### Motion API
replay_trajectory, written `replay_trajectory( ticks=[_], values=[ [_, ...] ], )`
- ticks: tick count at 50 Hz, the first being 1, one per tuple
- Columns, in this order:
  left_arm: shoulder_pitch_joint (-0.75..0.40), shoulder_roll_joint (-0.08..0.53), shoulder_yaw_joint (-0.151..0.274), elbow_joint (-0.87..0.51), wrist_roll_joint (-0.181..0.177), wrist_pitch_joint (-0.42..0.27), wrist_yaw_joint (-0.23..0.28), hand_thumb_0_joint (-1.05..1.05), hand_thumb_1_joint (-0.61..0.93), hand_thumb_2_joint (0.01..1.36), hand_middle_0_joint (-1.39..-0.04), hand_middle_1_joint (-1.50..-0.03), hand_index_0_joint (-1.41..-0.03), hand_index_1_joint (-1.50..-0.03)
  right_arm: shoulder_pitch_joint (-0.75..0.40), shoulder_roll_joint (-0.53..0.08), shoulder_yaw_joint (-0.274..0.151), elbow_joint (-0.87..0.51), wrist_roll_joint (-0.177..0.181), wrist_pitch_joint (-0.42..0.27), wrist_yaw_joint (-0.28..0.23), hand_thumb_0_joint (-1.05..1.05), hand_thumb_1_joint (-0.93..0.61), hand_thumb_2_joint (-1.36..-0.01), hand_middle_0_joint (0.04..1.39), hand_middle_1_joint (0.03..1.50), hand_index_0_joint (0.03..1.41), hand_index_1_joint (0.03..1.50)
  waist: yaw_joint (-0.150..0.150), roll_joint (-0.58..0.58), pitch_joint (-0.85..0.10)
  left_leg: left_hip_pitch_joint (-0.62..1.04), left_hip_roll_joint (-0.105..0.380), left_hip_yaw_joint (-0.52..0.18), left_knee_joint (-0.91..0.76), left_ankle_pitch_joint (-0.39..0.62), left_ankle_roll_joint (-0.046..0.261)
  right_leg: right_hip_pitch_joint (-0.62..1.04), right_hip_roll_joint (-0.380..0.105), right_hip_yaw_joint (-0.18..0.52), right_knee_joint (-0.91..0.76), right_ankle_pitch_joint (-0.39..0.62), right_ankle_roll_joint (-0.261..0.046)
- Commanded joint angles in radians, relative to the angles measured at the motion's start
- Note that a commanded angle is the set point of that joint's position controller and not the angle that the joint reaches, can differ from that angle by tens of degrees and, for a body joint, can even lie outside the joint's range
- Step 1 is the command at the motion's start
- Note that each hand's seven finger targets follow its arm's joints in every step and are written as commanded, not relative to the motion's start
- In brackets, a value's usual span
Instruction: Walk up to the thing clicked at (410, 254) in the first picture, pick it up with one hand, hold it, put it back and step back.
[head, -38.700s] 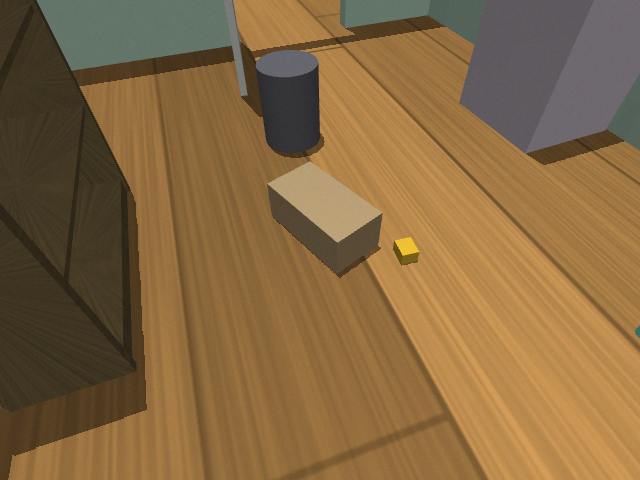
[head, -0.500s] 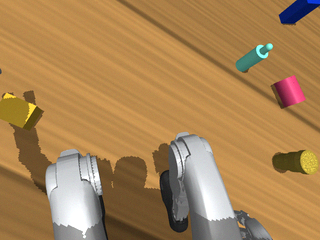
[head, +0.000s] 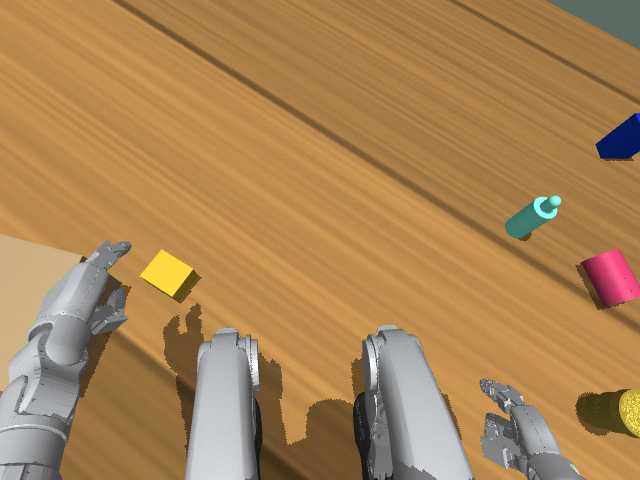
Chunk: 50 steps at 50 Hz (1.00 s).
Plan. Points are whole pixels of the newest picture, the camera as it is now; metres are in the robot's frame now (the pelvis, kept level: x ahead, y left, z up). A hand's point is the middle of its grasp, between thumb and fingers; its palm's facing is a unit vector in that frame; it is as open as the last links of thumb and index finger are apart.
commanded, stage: home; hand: left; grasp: from above
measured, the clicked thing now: (170, 276) +0.47 +0.31 -0.45
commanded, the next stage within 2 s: none
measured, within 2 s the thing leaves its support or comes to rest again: neither
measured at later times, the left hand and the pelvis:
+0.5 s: hand (80, 359) +0.25 +0.21 +0.11, palm faces +0.12 -0.96 -0.25, open 7.4 cm; pelvis +0.06 +0.00 +0.19, yaw +5 degrees
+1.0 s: hand (12, 405) +0.22 +0.20 +0.19, palm faces +0.16 -0.97 -0.19, open 7.4 cm; pelvis +0.09 +0.00 +0.24, yaw +7 degrees
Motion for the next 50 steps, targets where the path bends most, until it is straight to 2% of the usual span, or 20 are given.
replay_trajectory(
  ticks=[1,2,4,6,7,10,13,16,19,22,24,25,28,31,34,42,47,50],
  values=[
    [-0.107,0.164,0.101,-0.308,-0.12,-0.008,0.064,0.0,0.9,0.9,-0.2,-0.299,-0.2,-0.299,0.05,-0.16,-0.084,-0.112,0.012,-0.073,-0.045,0.0,-0.9,-0.9,0.2,0.3,0.2,0.3,-0.004,0.151,-0.471,0.538,-0.01,0.01,-0.422,-0.066,0.039,0.326,0.025,-0.024,-0.331,0.051,-0.059],
    [-0.075,0.158,0.104,-0.325,-0.138,0.006,0.073,0.0,0.9,0.901,-0.2,-0.3,-0.2,-0.3,0.038,-0.156,-0.08,-0.119,0.017,-0.08,-0.051,0.0,-0.9,-0.9,0.2,0.3,0.2,0.3,0.003,0.163,-0.477,0.575,-0.01,0.009,-0.45,-0.061,0.036,0.356,0.024,-0.02,-0.352,0.053,-0.059],
    [0.011,0.092,0.074,-0.336,-0.18,0.037,0.085,0.0,0.901,0.904,-0.201,-0.302,-0.201,-0.302,0.029,-0.145,-0.078,-0.122,0.02,-0.094,-0.06,0.0,-0.899,-0.9,0.2,0.3,0.2,0.3,-0.013,0.136,-0.454,0.617,-0.016,0.016,-0.485,-0.033,0.035,0.409,0.021,-0.012,-0.408,0.067,-0.059],
    [0.044,0.073,0.073,-0.364,-0.217,0.069,0.096,0.0,0.901,0.903,-0.2,-0.301,-0.2,-0.301,0.02,-0.144,-0.076,-0.121,0.024,-0.106,-0.069,0.0,-0.9,-0.9,0.2,0.3,0.2,0.3,-0.011,0.144,-0.453,0.681,-0.018,0.017,-0.52,-0.002,0.03,0.452,0.017,-0.006,-0.448,0.086,-0.059],
    [0.077,0.062,0.079,-0.37,-0.245,0.088,0.102,0.0,0.9,0.901,-0.2,-0.299,-0.2,-0.299,0.017,-0.139,-0.075,-0.125,0.027,-0.112,-0.074,0.0,-0.899,-0.9,0.2,0.3,0.2,0.3,-0.01,0.126,-0.441,0.702,-0.02,0.019,-0.537,0.007,0.03,0.481,0.017,-0.002,-0.48,0.089,-0.058],
    [0.174,0.003,0.056,-0.412,-0.316,0.147,0.111,0.0,0.899,0.899,-0.2,-0.298,-0.2,-0.298,0.015,-0.125,-0.068,-0.132,0.03,-0.126,-0.089,0.0,-0.899,-0.9,0.2,0.3,0.2,0.3,-0.021,0.104,-0.411,0.779,-0.023,0.026,-0.601,0.056,0.027,0.583,0.014,0.007,-0.569,0.123,-0.056],
    [0.236,-0.015,0.067,-0.457,-0.376,0.203,0.124,0.0,0.899,0.899,-0.2,-0.297,-0.199,-0.297,0.018,-0.11,-0.052,-0.147,0.036,-0.139,-0.106,0.0,-0.899,-0.9,0.2,0.3,0.2,0.3,-0.019,0.069,-0.378,0.831,-0.029,0.037,-0.662,0.093,0.029,0.699,0.015,0.019,-0.664,0.147,-0.052],
    [0.293,-0.08,0.043,-0.496,-0.418,0.248,0.13,0.0,0.899,0.899,-0.2,-0.297,-0.199,-0.297,0.039,-0.093,-0.038,-0.148,0.038,-0.159,-0.129,0.0,-0.899,-0.9,0.2,0.3,0.2,0.3,-0.03,0.062,-0.329,0.909,-0.028,0.036,-0.737,0.134,0.025,0.78,0.016,0.022,-0.74,0.183,-0.051],
    [0.387,-0.115,0.052,-0.532,-0.467,0.286,0.138,0.0,0.899,0.899,-0.2,-0.297,-0.199,-0.297,0.064,-0.083,-0.027,-0.145,0.037,-0.181,-0.155,0.0,-0.898,-0.9,0.2,0.3,0.2,0.3,-0.024,0.064,-0.316,0.997,-0.029,0.046,-0.792,0.246,0.023,0.886,0.019,0.017,-0.8,0.285,-0.048],
    [0.441,-0.151,0.054,-0.568,-0.497,0.312,0.141,0.0,0.899,0.899,-0.2,-0.297,-0.199,-0.297,0.081,-0.074,-0.015,-0.155,0.034,-0.201,-0.181,0.0,-0.898,-0.9,0.2,0.3,0.2,0.3,-0.022,0.071,-0.249,1.073,-0.034,0.048,-0.874,0.277,0.019,0.955,0.016,0.014,-0.876,0.31,-0.048],
    [0.497,-0.167,0.05,-0.597,-0.509,0.326,0.14,0.0,0.899,0.899,-0.2,-0.297,-0.199,-0.297,0.095,-0.07,-0.014,-0.162,0.03,-0.214,-0.195,0.0,-0.899,-0.9,0.2,0.3,0.2,0.3,-0.014,0.081,-0.219,1.131,-0.035,0.048,-0.926,0.301,0.016,0.999,0.017,0.01,-0.924,0.331,-0.048],
    [0.524,-0.179,0.042,-0.61,-0.511,0.334,0.139,0.0,0.9,0.899,-0.2,-0.297,-0.199,-0.297,0.102,-0.067,-0.014,-0.17,0.028,-0.219,-0.201,0.0,-0.899,-0.9,0.2,0.3,0.2,0.3,-0.025,0.072,-0.209,1.154,-0.035,0.049,-0.943,0.318,0.017,1.025,0.016,0.008,-0.954,0.349,-0.046],
    [0.614,-0.201,0.04,-0.676,-0.524,0.354,0.137,0.0,0.899,0.899,-0.2,-0.297,-0.199,-0.297,0.12,-0.058,-0.013,-0.181,0.02,-0.236,-0.214,0.0,-0.899,-0.9,0.2,0.3,0.2,0.3,-0.003,0.087,-0.181,1.224,-0.038,0.059,-1.0,0.384,0.014,1.103,0.018,-0.005,-1.004,0.407,-0.044],
    [0.666,-0.22,0.021,-0.724,-0.518,0.364,0.133,0.0,0.899,0.899,-0.2,-0.297,-0.199,-0.297,0.125,-0.054,-0.015,-0.197,0.014,-0.249,-0.224,0.0,-0.898,-0.9,0.2,0.3,0.2,0.3,-0.009,0.062,-0.141,1.263,-0.038,0.058,-1.041,0.418,0.014,1.141,0.023,-0.017,-1.043,0.437,-0.043],
    [0.724,-0.238,0.003,-0.738,-0.513,0.369,0.123,0.0,0.9,0.899,-0.2,-0.297,-0.2,-0.298,0.122,-0.049,-0.015,-0.203,0.007,-0.262,-0.228,0.0,-0.899,-0.9,0.2,0.3,0.2,0.3,0.003,0.036,-0.098,1.278,-0.039,0.059,-1.067,0.427,0.015,1.166,0.025,-0.026,-1.068,0.437,-0.041],
    [0.706,-0.237,-0.009,-0.748,-0.504,0.364,0.093,0.0,0.899,0.899,-0.2,-0.297,-0.199,-0.297,0.115,-0.067,-0.027,-0.211,-0.006,-0.295,-0.231,0.0,-0.898,-0.9,0.2,0.3,0.2,0.3,-0.012,-0.017,-0.038,1.304,-0.043,0.073,-1.096,0.394,0.022,1.166,0.021,-0.032,-1.106,0.403,-0.028],
    [0.679,-0.224,0.006,-0.756,-0.495,0.352,0.086,0.0,0.899,0.899,-0.2,-0.296,-0.199,-0.297,0.11,-0.071,-0.027,-0.208,-0.011,-0.309,-0.228,0.0,-0.898,-0.9,0.201,0.3,0.201,0.3,0.001,0.026,-0.063,1.329,-0.045,0.077,-1.096,0.409,0.017,1.181,0.014,-0.026,-1.094,0.415,-0.032],
    [0.677,-0.221,0.001,-0.761,-0.489,0.352,0.087,0.0,0.899,0.899,-0.2,-0.296,-0.199,-0.297,0.097,-0.071,-0.024,-0.208,-0.012,-0.312,-0.224,0.0,-0.898,-0.9,0.201,0.3,0.201,0.3,0.011,0.04,-0.045,1.323,-0.047,0.076,-1.11,0.369,0.015,1.179,0.014,-0.028,-1.098,0.382,-0.033]
  ],
)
